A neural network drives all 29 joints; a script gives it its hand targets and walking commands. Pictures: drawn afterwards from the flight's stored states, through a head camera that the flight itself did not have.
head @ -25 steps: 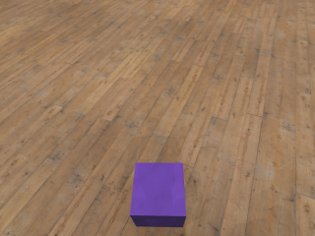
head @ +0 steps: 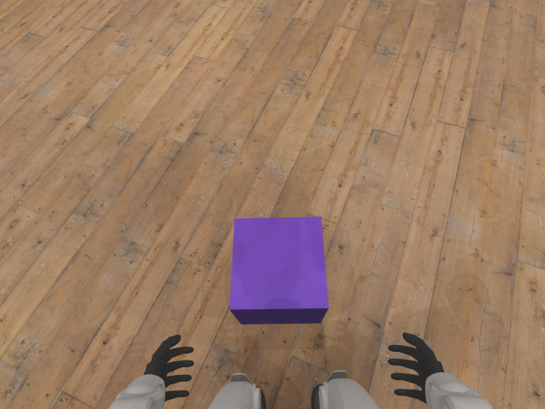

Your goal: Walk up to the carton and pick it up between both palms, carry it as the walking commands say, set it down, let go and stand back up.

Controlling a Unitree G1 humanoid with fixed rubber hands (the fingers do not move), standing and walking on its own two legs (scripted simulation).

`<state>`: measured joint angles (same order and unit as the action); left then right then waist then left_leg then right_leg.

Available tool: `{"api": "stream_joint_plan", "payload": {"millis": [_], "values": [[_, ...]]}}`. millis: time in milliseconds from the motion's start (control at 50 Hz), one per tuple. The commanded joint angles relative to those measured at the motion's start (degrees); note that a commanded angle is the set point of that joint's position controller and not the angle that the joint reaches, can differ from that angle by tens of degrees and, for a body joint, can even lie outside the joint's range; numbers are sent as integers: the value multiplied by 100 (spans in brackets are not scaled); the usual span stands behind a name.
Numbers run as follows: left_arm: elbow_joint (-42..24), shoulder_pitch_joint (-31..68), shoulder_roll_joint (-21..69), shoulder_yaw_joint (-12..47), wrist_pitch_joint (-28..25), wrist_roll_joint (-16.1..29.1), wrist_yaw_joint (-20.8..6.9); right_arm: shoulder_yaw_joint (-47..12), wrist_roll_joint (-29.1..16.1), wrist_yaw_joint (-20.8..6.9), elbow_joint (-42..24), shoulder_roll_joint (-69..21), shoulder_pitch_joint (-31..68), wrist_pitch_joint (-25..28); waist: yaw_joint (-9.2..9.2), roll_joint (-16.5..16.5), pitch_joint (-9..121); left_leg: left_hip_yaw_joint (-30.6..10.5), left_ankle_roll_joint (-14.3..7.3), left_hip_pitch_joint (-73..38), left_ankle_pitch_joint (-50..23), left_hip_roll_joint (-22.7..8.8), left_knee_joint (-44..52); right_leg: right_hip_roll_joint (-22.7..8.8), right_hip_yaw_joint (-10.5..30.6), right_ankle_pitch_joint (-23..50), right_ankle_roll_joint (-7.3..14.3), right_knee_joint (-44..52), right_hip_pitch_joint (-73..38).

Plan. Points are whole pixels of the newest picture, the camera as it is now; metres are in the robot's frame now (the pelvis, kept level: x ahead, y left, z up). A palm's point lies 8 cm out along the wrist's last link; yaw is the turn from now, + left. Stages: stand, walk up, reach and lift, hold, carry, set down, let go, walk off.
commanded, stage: reach and lift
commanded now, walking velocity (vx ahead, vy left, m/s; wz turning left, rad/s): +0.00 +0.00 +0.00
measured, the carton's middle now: (279, 273) +0.49 +0.02 -0.59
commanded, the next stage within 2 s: none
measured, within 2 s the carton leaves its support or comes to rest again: neither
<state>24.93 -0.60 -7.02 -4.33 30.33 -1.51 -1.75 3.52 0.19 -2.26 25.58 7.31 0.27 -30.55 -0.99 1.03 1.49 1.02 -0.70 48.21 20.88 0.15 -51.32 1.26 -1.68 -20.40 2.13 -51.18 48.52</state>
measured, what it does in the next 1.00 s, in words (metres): lowers itself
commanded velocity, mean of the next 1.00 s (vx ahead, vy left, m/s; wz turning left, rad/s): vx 0.00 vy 0.00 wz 0.00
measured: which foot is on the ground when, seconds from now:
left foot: down 0.00-1.00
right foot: down 0.00-1.00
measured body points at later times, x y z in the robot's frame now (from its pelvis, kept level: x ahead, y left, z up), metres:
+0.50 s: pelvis -0.05 +0.01 -0.04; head +0.16 +0.01 +0.36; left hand +0.32 +0.21 -0.15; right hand +0.31 -0.22 -0.15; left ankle +0.03 +0.11 -0.69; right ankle +0.04 -0.10 -0.69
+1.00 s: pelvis -0.03 +0.00 -0.06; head +0.25 +0.01 +0.29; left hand +0.46 +0.23 -0.17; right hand +0.45 -0.22 -0.17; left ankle +0.03 +0.11 -0.69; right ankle +0.04 -0.10 -0.69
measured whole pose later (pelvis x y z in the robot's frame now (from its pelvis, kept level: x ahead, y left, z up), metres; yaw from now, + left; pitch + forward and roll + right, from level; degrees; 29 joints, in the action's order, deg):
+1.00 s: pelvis -0.03 +0.00 -0.06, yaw +1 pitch +41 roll -1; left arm 52.2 56.9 -20.5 -13.8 13.0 4.0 -3.1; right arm 15.3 -5.5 -0.2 49.4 16.6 55.3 -13.1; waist -1.9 0.9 3.0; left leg -0.4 -0.7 83.5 18.5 1.0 -61.1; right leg 0.1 -3.3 -18.6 1.8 -60.4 82.9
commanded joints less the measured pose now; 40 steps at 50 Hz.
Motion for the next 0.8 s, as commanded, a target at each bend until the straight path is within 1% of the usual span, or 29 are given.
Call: {"api": "stream_joint_plan", "payload": {"millis": [0,60,80,100,120,140,160,180,220,240,300,320,360,380,400,420,440,480,500,540,560,580,600,620,640,700,740,760,780], "values": [[-890,321,-372,177,198,345,32,157,-121,-63,-895,762,639,-91,26,-274,2541,-262,-110,-1090,-779,108,419,30,299,1188,-10,302,-1555],[-657,1100,-308,275,383,444,68,255,-122,-120,-483,907,1226,-232,-4,-156,1578,-286,-104,-1080,395,48,637,-19,244,-265,87,479,-768],[-656,1461,-340,246,384,478,91,347,-147,-144,-380,937,1486,-205,-63,-85,1419,-317,-84,-1124,584,2,695,-35,245,-472,104,484,-539],[-617,1793,-401,186,370,459,112,411,-158,-164,-244,964,1805,-164,-47,-3,1344,-326,-50,-1118,707,-16,716,-64,258,-576,109,477,-443],[-532,2083,-384,165,350,485,142,488,-146,-180,-77,998,2023,-115,-114,33,1279,-381,-32,-1217,789,-70,727,-91,217,-634,109,417,-256],[-463,2307,-420,90,336,452,185,558,-135,-191,113,1075,2255,-83,-86,214,1263,-405,10,-1346,959,-82,749,-113,198,-739,116,379,-128],[-459,2613,-441,-1,308,391,231,629,-115,-221,148,1137,2654,-44,-36,212,1325,-426,53,-1334,988,-96,697,-135,185,-749,92,309,-82],[-405,2955,-500,-56,296,379,278,686,-115,-243,387,1187,2898,-17,-99,285,1332,-460,75,-1397,1087,-114,694,-136,150,-754,99,261,24],[-275,3404,-596,-237,266,340,333,693,-123,-267,498,1243,3471,3,-38,72,1557,-370,85,-1247,958,-62,519,-132,181,-760,51,231,-120],[-175,3662,-687,-331,251,336,350,725,-138,-260,575,1286,3657,7,-72,33,1739,-343,74,-1197,876,-46,429,-127,205,-741,31,211,-159],[-20,3949,-756,-514,214,228,429,785,-95,-224,521,1481,4214,43,11,-56,2361,-337,96,-1088,606,36,208,-67,228,-552,-7,59,-334],[132,4052,-823,-559,204,218,433,803,-80,-209,540,1523,4337,50,1,-163,2423,-350,85,-976,530,48,163,-42,239,-504,-24,36,-296],[326,4358,-857,-630,188,219,441,787,-103,-191,635,1574,4611,68,9,-205,2612,-321,70,-818,486,69,61,-24,236,-499,-37,-14,-251],[346,4392,-865,-661,171,229,444,836,-100,-166,570,1628,4719,76,14,-134,2796,-312,79,-866,371,91,23,3,215,-385,-45,-42,-271],[441,4439,-877,-652,156,252,438,861,-100,-148,629,1640,4771,89,5,-186,2924,-337,74,-831,203,84,-3,19,192,-239,-63,-88,-220],[504,4487,-881,-639,128,279,433,783,-169,-139,614,1602,4838,114,48,-166,3171,-322,71,-840,80,106,-71,33,185,-129,-61,-128,-277],[466,4645,-926,-667,79,283,416,806,-174,-128,619,1602,4850,141,-5,-198,3270,-320,56,-772,-64,104,-111,51,163,16,-81,-169,-212],[508,4744,-1019,-677,-59,341,362,834,-188,-91,639,1633,4926,249,-39,-254,3591,-313,61,-650,-494,131,-203,89,131,453,-108,-255,-245],[406,4801,-1082,-701,-155,343,344,860,-214,-72,548,1678,4978,326,-41,-209,3900,-309,65,-697,-666,137,-263,103,142,634,-114,-308,-286],[362,4905,-1197,-761,-389,361,317,896,-304,-45,456,1686,5069,535,29,-203,4352,-291,86,-580,-1258,193,-402,133,164,1285,-152,-431,-401],[277,5034,-1285,-776,-520,372,299,912,-329,-24,411,1693,5140,645,-8,-229,4507,-286,85,-509,-1451,197,-434,137,167,1544,-173,-484,-433],[382,5084,-1317,-766,-629,420,280,894,-383,-11,527,1668,5203,735,38,-248,4591,-273,86,-364,-1640,221,-488,151,171,1779,-180,-536,-463],[426,5151,-1398,-782,-731,413,264,916,-463,20,544,1668,5223,827,28,-158,4779,-253,101,-293,-1813,241,-539,142,217,2069,-207,-560,-509],[531,5247,-1427,-749,-826,423,239,951,-457,38,619,1680,5268,927,-1,-163,4802,-253,102,-179,-1932,263,-579,143,203,2213,-228,-610,-434],[552,5347,-1469,-775,-927,412,211,946,-520,50,653,1638,5289,1019,23,-146,4904,-235,118,-48,-2020,273,-620,140,250,2399,-246,-624,-430],[940,5537,-1599,-830,-1278,429,92,989,-594,108,1052,1486,5298,1292,-28,-80,5007,-225,123,428,-2321,294,-684,106,369,3012,-293,-686,-450],[1166,5864,-1755,-938,-1522,416,24,1115,-592,134,1191,1548,5575,1505,-58,20,5065,-261,137,650,-2385,298,-687,96,407,3124,-314,-708,-278],[1291,5934,-1730,-909,-1627,468,-11,1163,-566,154,1249,1566,5594,1622,-150,8,5129,-310,133,611,-2530,277,-685,89,404,3226,-316,-712,-198],[1343,6103,-1837,-984,-1736,437,-37,1175,-599,160,1301,1586,5741,1723,-84,46,5215,-320,155,656,-2556,261,-710,87,442,3217,-322,-733,-151]]}}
